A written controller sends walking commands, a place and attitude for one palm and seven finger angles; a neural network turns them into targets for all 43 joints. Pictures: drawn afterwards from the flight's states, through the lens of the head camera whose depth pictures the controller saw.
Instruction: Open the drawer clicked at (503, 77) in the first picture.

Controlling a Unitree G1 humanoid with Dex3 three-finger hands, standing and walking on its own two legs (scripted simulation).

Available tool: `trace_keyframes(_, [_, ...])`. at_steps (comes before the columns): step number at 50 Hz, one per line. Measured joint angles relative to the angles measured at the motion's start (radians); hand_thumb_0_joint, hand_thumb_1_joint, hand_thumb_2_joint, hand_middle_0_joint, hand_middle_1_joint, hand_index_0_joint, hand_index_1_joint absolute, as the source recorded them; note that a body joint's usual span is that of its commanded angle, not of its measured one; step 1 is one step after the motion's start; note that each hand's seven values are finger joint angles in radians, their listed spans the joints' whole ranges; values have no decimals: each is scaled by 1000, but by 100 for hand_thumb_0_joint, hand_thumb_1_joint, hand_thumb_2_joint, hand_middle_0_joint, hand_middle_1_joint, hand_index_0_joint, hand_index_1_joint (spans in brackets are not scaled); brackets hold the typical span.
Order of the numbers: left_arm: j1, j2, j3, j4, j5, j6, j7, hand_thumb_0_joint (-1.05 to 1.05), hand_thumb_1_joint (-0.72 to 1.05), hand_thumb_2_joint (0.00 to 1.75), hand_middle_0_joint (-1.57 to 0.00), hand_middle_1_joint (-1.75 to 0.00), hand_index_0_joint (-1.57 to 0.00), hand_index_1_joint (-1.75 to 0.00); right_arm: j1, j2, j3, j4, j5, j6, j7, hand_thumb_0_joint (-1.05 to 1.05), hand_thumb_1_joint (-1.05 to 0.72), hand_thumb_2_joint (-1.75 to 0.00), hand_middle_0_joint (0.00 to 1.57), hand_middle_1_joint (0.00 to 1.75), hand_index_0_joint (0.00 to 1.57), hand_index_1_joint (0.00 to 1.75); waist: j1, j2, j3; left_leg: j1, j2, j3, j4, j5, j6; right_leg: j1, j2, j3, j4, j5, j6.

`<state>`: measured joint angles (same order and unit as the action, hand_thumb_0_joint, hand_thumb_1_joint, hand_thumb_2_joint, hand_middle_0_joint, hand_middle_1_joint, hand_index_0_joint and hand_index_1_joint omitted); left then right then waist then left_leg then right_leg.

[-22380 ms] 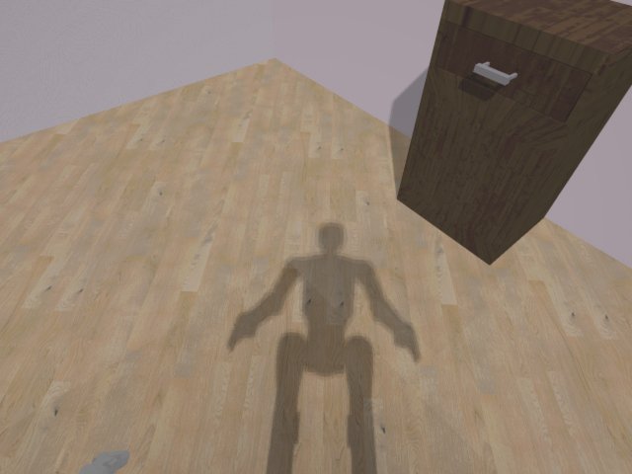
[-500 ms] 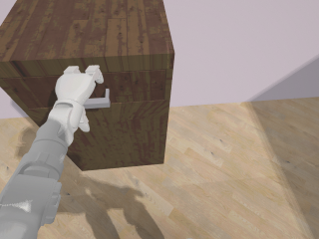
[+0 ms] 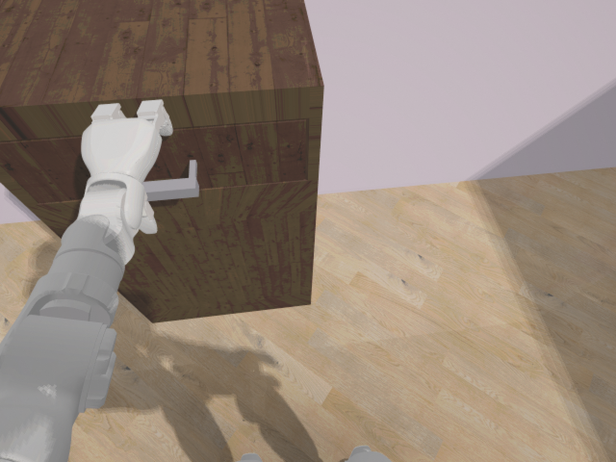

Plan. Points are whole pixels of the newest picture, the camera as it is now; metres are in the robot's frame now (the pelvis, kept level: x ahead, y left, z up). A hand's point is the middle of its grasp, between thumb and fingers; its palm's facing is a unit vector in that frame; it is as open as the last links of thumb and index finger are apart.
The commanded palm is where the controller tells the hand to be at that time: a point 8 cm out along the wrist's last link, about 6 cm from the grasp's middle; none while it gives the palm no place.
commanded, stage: re-aim the fingers above the handle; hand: left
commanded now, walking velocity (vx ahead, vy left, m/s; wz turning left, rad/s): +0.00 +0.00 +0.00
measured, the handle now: (162, 179) +0.54 +0.21 -0.01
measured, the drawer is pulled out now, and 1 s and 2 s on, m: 0.00 0.00 0.00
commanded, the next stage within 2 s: lower the fingers behind the handle in 0.16 s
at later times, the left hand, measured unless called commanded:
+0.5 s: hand (137, 195) +0.48 +0.22 +0.03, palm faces -0.01 -0.01 -1.00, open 13.9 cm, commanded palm +0.46 +0.22 +0.09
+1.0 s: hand (141, 208) +0.47 +0.23 +0.01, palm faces -0.05 -0.02 -1.00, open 13.8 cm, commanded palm +0.46 +0.22 +0.05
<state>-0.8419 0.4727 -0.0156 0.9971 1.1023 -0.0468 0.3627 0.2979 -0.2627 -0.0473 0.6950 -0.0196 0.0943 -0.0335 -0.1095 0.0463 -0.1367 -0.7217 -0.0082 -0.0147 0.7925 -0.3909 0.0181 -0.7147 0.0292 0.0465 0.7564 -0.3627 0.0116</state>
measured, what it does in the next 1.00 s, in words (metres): stands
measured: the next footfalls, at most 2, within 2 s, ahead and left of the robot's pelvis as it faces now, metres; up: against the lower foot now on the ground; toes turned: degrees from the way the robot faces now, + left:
none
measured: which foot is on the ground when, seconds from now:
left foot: down 0.00-1.00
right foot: down 0.00-1.00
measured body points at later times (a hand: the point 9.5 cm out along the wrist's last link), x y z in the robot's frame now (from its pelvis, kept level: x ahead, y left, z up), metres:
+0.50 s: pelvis +0.00 +0.00 +0.00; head +0.09 +0.00 +0.44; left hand +0.47 +0.22 +0.09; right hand +0.03 -0.28 -0.13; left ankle -0.02 +0.11 -0.70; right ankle -0.01 -0.13 -0.70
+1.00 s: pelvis +0.00 +0.00 -0.01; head +0.11 +0.00 +0.43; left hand +0.47 +0.23 +0.06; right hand +0.01 -0.27 -0.14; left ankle -0.02 +0.11 -0.70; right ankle -0.01 -0.13 -0.70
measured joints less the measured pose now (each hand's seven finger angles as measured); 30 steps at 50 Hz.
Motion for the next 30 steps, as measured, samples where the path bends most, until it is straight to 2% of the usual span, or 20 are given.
trace_keyframes(3, [-2,-8,-15,32,-3,72,4,0,-49,30,-35,-123,-32,-121,9,-2,1,3,8,14,12,1,-91,-90,20,30,20,30,15,16,-3,1,3,12,-11,4,2,-5,2,12,-6,6,3])
trace_keyframes(5, [8,-9,-8,61,-19,119,-36,0,-49,30,-35,-123,-32,-121,15,2,7,7,16,27,12,1,-91,-90,20,30,20,30,18,22,-4,20,5,19,-29,9,2,9,4,20,-20,12,3])
trace_keyframes(7, [28,-1,-2,78,-45,140,-85,0,-49,30,-34,-123,-32,-121,24,9,11,6,24,34,4,1,-91,-90,20,30,21,30,17,23,-2,46,6,22,-51,16,2,33,5,22,-40,18,3])
trace_keyframes(9, [50,11,0,74,-62,121,-132,0,-49,30,-34,-122,-32,-121,38,17,14,5,28,33,-7,1,-91,-90,20,30,21,30,14,20,4,70,7,17,-70,22,1,60,5,18,-59,24,1])
trace_keyframes(13, [82,33,-37,-1,-58,14,-183,0,-49,30,-33,-121,-32,-121,66,26,4,5,25,14,-29,1,-91,-90,20,30,21,30,19,4,14,88,6,-3,-76,26,-3,89,3,-2,-77,26,-4])
trace_keyframes(16, [81,25,-55,-55,-42,-67,-157,0,-49,30,-33,-121,-32,-121,74,20,-11,14,18,1,-31,1,-91,-90,20,30,21,30,27,-4,13,72,3,-16,-57,20,-5,81,1,-15,-65,19,-6])
trace_keyframes(19, [61,7,-43,-42,-29,-89,-96,0,-49,30,-33,-120,-32,-121,62,8,-18,25,13,-4,-19,1,-91,-90,20,30,21,30,26,-8,3,42,1,-18,-30,10,-4,52,0,-18,-40,9,-6])
trace_keyframes(24, [39,-11,-21,34,-5,1,-14,0,-49,30,-32,-120,-32,-121,35,-4,-20,20,7,-8,10,1,-91,-90,20,30,21,30,16,-2,-8,-6,2,-6,-2,1,-1,-2,2,-7,-8,3,-2])
trace_keyframes(27, [38,-19,-24,62,-3,53,-10,0,-49,30,-32,-120,-32,-120,29,-1,-21,16,7,-10,17,1,-91,-90,20,30,20,30,14,5,-5,-16,3,-2,1,1,0,-13,3,-2,-5,4,-1])
trace_keyframes(30, [40,-22,-20,72,-15,61,-29,0,-49,30,-32,-120,-32,-120,28,10,-15,20,7,-8,13,1,-91,-90,20,30,21,30,11,4,-2,-13,4,0,-3,2,1,-11,4,-1,-8,5,0])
